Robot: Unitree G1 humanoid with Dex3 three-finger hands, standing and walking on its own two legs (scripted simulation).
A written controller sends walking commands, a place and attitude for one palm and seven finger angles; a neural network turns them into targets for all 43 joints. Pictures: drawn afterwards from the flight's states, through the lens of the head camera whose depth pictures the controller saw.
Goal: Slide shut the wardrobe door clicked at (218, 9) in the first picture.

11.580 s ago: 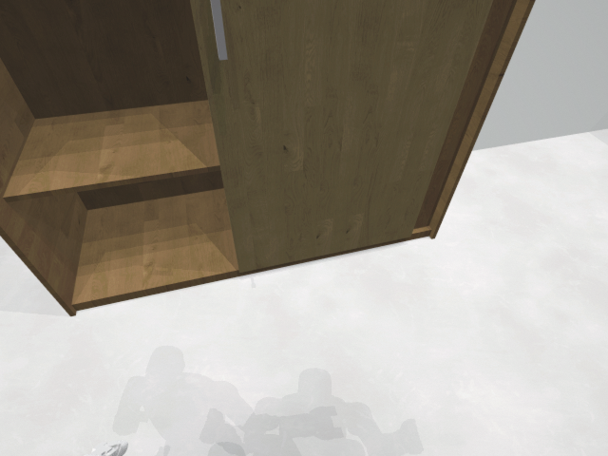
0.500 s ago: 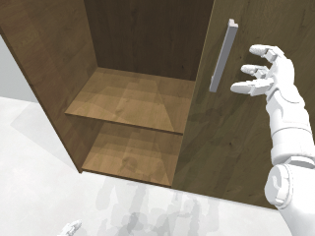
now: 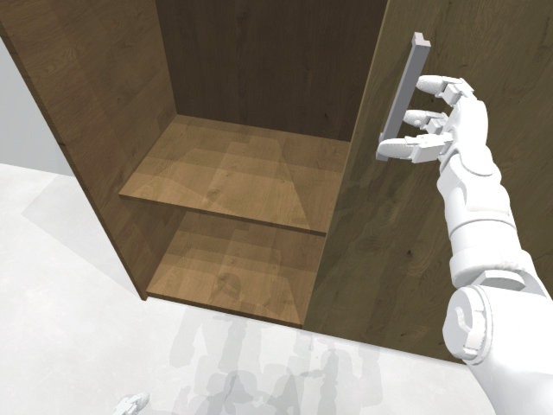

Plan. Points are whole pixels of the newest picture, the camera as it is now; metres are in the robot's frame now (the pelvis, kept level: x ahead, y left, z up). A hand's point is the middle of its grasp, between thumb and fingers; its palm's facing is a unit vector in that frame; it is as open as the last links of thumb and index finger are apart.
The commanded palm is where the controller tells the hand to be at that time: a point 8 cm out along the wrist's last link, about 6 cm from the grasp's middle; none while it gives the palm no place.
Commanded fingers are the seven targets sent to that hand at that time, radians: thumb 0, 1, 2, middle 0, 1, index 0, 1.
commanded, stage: feel for the door with the fingertips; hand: right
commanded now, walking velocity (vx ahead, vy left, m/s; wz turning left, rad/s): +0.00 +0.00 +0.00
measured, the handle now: (398, 101) +0.52 -0.11 +0.22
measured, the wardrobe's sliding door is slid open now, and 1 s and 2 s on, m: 0.62 0.62 0.62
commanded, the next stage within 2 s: slide the fingers in behind the handle in 0.22 s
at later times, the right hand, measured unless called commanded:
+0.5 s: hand (418, 123) +0.47 -0.14 +0.22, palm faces +0.12 +0.99 +0.00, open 13.7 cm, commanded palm +0.45 -0.18 +0.22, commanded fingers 0.00 0.50 -0.30 0.30 1.20 0.30 1.20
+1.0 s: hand (417, 124) +0.47 -0.13 +0.22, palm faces +0.11 +0.99 +0.02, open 13.9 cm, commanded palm +0.45 -0.17 +0.22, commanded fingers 0.00 0.50 -0.30 0.30 1.20 0.30 1.20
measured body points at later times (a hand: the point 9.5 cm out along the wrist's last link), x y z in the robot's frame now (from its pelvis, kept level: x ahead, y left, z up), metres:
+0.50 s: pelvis -0.02 +0.00 +0.00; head +0.00 +0.01 +0.45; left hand +0.03 +0.26 -0.13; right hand +0.46 -0.19 +0.22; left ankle -0.01 +0.11 -0.74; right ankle -0.01 -0.11 -0.74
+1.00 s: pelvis -0.01 -0.01 +0.00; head +0.01 +0.00 +0.45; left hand +0.06 +0.24 -0.12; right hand +0.46 -0.19 +0.22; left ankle -0.01 +0.11 -0.74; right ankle -0.01 -0.11 -0.74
